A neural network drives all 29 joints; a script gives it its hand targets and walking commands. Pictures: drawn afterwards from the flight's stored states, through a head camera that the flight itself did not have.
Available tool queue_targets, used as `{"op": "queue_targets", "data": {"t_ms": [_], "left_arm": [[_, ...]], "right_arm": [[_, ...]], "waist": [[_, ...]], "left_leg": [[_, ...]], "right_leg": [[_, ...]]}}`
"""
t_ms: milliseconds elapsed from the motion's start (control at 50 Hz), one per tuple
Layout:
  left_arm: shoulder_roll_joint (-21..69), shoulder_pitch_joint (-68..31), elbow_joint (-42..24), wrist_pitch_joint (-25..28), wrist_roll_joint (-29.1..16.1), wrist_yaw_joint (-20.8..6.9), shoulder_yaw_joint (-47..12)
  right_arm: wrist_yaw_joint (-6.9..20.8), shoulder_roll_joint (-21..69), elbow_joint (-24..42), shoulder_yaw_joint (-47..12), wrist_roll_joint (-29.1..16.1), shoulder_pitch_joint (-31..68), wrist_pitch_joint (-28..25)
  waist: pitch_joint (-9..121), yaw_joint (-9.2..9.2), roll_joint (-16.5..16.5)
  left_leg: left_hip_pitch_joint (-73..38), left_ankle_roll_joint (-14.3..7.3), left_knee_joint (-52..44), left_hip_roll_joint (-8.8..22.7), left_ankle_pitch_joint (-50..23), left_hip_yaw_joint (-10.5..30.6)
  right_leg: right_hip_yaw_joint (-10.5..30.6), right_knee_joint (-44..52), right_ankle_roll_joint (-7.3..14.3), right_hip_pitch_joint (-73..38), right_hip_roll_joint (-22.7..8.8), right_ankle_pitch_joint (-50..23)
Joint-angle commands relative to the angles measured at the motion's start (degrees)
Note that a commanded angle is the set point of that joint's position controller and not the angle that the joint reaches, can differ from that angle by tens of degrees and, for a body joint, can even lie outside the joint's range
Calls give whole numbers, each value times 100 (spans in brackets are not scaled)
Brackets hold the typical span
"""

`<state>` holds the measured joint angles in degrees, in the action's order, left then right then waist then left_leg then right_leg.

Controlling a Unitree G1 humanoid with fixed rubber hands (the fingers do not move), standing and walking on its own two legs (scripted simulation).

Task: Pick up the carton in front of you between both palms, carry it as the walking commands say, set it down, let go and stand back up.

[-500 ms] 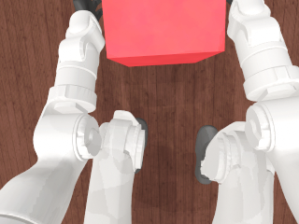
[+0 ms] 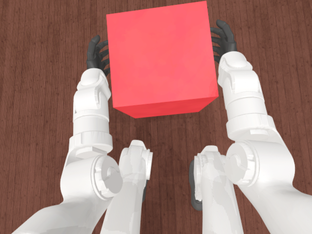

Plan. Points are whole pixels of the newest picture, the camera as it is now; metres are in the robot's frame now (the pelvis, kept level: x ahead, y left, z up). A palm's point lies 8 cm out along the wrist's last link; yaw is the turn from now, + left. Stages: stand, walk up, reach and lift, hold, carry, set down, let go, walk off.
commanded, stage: reach and lift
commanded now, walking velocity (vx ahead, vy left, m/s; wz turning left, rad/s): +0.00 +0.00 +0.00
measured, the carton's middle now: (162, 73) +0.50 +0.04 -0.13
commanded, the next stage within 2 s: none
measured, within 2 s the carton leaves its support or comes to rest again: neither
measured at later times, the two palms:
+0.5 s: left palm (67, 52) +0.44 +0.17 +0.10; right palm (275, 43) +0.46 -0.13 +0.10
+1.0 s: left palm out of the picture +0.41 +0.16 +0.25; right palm out of the picture +0.41 -0.14 +0.25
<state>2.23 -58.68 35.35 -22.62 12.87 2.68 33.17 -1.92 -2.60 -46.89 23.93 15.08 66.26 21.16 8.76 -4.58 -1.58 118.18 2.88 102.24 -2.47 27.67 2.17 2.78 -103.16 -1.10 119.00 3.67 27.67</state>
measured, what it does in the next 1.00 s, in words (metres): rises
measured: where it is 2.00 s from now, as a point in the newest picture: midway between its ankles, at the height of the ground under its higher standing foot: (168, 190)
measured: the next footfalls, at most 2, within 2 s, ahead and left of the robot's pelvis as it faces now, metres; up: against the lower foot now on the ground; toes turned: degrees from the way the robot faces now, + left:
none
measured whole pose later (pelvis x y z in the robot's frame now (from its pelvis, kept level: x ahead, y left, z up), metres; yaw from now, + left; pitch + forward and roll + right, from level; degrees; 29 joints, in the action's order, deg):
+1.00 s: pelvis +0.09 +0.00 +0.26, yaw -1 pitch +12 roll +0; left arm 8.3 -21.0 27.8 -24.6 13.1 0.7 19.6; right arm -2.2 8.5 -29.6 18.3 13.1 21.7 23.7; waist 8.2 -1.3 -0.5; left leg 38.6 0.8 45.6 -1.3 19.5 3.1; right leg 3.4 -46.1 -0.3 38.8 1.8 19.8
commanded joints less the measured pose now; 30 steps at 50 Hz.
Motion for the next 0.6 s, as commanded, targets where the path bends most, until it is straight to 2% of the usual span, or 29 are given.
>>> {"op": "queue_targets", "data": {"t_ms": [0, 160, 260, 360, 440, 580], "left_arm": [[5992, -3988, -120, -62, -1364, -1662, -3815], [6149, -3069, -315, -99, -1365, -1556, -4222], [6245, -2391, -134, -40, -1198, -1503, -4173], [6308, -1782, 180, -7, -975, -1549, -3952], [6360, -1572, 74, 84, -998, -1567, -4062], [6456, -949, -20, 131, -977, -1566, -4277]], "right_arm": [[1328, 6389, 358, -2731, -1061, 2885, -31], [1393, 6719, 733, -3304, -1398, 2198, 62], [1397, 6852, 742, -3375, -1392, 1700, 21], [1380, 6828, 521, -3131, -1099, 1040, 0], [1345, 6871, 599, -3131, -1014, 698, -95], [1334, 7018, 827, -3331, -1007, 122, -152]], "waist": [[6496, 119, -117], [6074, -4, -57], [5489, -63, -141], [4666, 57, -172], [4449, 159, -79], [4007, 203, 52]], "left_leg": [[-3701, -20, -1231, -683, -1221, -767], [-4618, -43, -1948, -698, -1303, -637], [-5052, -114, -2435, -716, -1292, -511], [-5426, -183, -3014, -722, -1090, -397], [-5922, -177, -3389, -710, -1231, -318], [-6839, -199, -4156, -648, -1292, -177]], "right_leg": [[-598, 1391, 91, -4041, 660, -1025], [-532, 2004, 48, -4607, 691, -1061], [-438, 2492, 13, -4962, 695, -1041], [-330, 3149, 33, -5381, 649, -858], [-237, 3545, 77, -5871, 611, -1024], [-61, 4308, 130, -6859, 528, -1144]]}}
